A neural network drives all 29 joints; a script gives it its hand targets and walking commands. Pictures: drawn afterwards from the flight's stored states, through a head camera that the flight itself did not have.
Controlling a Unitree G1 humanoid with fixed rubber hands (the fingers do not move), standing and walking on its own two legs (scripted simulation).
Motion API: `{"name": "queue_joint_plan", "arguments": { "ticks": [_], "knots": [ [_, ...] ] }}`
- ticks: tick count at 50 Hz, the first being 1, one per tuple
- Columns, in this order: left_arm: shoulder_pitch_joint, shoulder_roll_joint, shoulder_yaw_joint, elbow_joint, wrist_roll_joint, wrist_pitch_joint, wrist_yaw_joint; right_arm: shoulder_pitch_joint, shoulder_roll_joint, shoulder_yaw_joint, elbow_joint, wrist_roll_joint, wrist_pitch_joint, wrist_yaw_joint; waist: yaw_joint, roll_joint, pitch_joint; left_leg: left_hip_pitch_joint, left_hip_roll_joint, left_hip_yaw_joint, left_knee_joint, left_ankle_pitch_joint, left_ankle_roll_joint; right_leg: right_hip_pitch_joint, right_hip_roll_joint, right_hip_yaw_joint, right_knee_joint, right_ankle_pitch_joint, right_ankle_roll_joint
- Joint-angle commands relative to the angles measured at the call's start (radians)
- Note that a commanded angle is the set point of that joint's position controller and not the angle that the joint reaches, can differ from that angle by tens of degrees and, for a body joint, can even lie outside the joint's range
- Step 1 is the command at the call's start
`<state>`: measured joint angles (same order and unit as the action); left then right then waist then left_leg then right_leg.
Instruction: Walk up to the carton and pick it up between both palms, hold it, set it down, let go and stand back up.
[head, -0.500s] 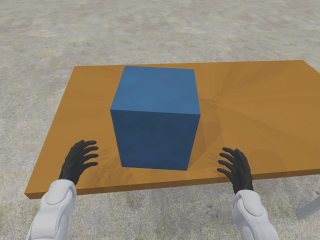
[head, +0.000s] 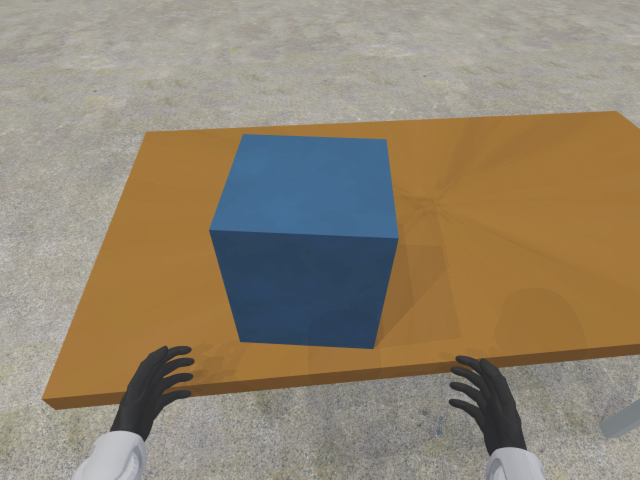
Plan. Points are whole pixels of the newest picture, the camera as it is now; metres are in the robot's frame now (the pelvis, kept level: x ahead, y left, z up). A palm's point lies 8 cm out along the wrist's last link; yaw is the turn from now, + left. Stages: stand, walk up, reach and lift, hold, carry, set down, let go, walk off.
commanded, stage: set down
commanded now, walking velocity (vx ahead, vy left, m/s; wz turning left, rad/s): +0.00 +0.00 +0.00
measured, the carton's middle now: (310, 244) +0.44 +0.05 +0.04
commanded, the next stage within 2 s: let go in 0.70 s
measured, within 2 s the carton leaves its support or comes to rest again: neither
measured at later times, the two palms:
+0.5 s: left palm (149, 460) +0.16 +0.23 -0.04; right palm (516, 473) +0.17 -0.21 -0.05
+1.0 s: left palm (172, 475) +0.15 +0.21 -0.08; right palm out of the picture +0.15 -0.24 -0.08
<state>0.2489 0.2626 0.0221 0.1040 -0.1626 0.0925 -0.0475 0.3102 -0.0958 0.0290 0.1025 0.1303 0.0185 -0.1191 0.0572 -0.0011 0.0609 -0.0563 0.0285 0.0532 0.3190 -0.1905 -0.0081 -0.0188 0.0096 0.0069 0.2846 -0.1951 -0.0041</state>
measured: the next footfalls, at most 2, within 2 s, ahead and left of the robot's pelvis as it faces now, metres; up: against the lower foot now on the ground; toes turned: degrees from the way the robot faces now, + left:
none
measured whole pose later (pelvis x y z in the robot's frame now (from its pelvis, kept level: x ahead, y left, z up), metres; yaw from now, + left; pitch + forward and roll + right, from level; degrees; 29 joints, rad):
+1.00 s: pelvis -0.01 -0.01 +0.00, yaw +0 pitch -5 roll +0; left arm 0.17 0.19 0.00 0.53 0.00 0.12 0.01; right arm 0.16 -0.18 -0.04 0.73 -0.04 -0.18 0.02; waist 0.01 -0.01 0.08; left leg -0.08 0.04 0.05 0.36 -0.20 -0.03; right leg -0.06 0.02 0.00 0.38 -0.23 -0.02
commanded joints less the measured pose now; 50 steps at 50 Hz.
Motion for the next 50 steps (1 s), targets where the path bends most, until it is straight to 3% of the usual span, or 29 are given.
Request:
{"name": "queue_joint_plan", "arguments": {
  "ticks": [1,14,22,39,50],
  "knots": [
    [-0.051,0.105,0.046,-0.102,0.015,-0.038,-0.003,-0.036,-0.064,-0.02,-0.102,-0.012,-0.055,0.008,-0.008,0.034,-0.074,0.123,-0.017,-0.012,0.004,0.302,-0.034,-0.113,-0.005,0.016,-0.078,0.082,-0.025],
    [0.021,0.088,0.046,-0.008,0.071,-0.072,-0.011,0.001,-0.105,-0.018,0.061,-0.028,-0.158,0.037,-0.019,0.03,-0.056,0.184,-0.03,-0.01,0.037,0.429,-0.046,-0.116,0.006,-0.003,-0.071,0.213,-0.017],
    [0.007,0.072,0.039,0.083,0.101,-0.071,-0.003,-0.023,-0.124,-0.026,0.18,-0.054,-0.193,0.059,-0.026,0.025,-0.044,0.182,-0.032,-0.003,0.031,0.383,-0.043,-0.13,0.006,-0.013,-0.067,0.188,-0.015],
    [-0.136,0.037,0.017,0.304,0.152,-0.001,0.037,-0.182,-0.158,-0.079,0.451,-0.148,-0.198,0.111,-0.044,0.009,-0.013,0.088,-0.019,0.023,0.002,0.126,-0.023,-0.174,0.003,-0.034,-0.031,0.015,-0.012],
    [-0.151,0.036,0.019,0.329,0.162,0.002,0.061,-0.211,-0.188,-0.096,0.531,-0.163,-0.235,0.136,-0.05,-0.024,-0.079,0.096,-0.025,0.026,0.035,0.166,-0.016,-0.157,-0.001,-0.024,0.004,0.138,0.006]
  ]
}}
